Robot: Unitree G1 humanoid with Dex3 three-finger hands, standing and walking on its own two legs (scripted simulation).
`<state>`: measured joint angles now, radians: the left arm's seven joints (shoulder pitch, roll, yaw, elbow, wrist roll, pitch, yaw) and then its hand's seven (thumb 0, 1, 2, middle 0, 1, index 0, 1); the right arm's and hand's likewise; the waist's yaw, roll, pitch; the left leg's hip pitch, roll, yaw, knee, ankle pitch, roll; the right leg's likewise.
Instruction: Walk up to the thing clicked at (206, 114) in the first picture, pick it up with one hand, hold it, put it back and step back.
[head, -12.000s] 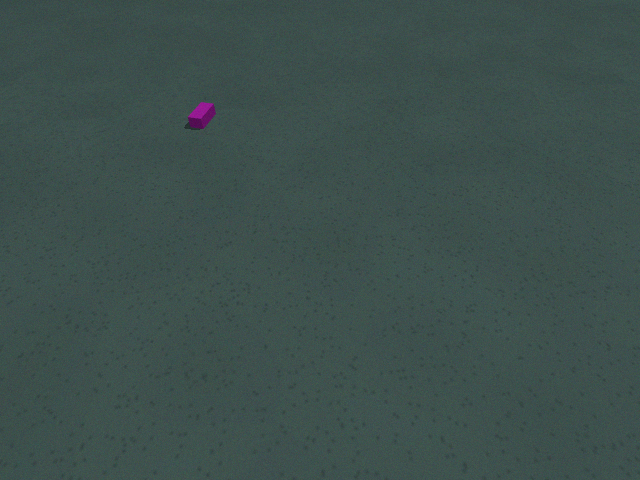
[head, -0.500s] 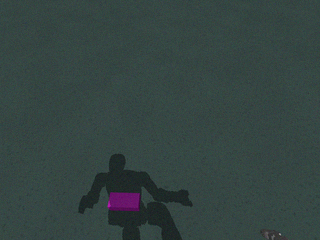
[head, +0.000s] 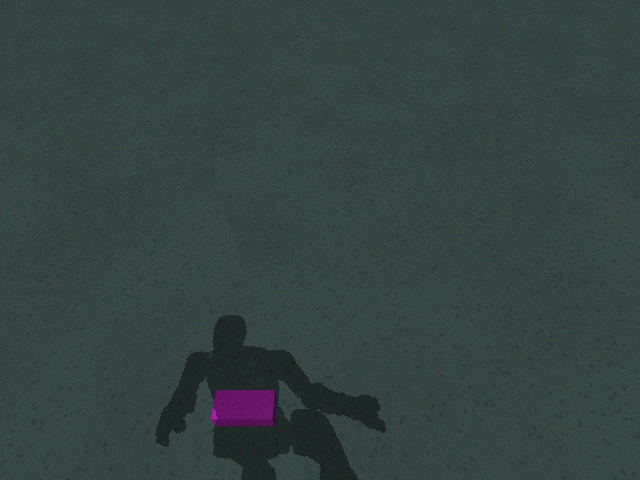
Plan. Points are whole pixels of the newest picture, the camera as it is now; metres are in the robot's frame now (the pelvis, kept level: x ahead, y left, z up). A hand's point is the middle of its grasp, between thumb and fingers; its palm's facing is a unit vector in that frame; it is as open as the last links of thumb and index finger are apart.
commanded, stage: walk up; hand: left
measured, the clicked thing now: (245, 408) +0.46 +0.25 -0.75
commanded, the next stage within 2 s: stand in 0.40 s
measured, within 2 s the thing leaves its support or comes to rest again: neither
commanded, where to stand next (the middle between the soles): +0.06 +0.01 m, yaw +0 degrees
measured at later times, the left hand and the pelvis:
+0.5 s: hand out of the picture +0.10 +0.25 -0.15, palm faces -0.03 -0.93 -0.36, open 7.4 cm; pelvis +0.01 +0.00 +0.00, yaw +0 degrees
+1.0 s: hand out of the picture +0.10 +0.24 -0.15, palm faces -0.03 -0.94 -0.34, open 7.4 cm; pelvis +0.03 -0.01 +0.00, yaw +0 degrees
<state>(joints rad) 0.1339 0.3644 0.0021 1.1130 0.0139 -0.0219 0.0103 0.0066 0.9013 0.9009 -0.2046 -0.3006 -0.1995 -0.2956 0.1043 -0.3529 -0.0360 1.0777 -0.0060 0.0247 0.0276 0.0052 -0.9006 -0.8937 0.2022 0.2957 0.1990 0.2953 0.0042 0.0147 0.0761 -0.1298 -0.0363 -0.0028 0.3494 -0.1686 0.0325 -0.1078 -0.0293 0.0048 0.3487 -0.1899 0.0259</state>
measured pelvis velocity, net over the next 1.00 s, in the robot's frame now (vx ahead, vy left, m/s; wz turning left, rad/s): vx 0.03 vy -0.01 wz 0.00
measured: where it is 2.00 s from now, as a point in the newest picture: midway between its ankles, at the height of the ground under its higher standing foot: outside the picture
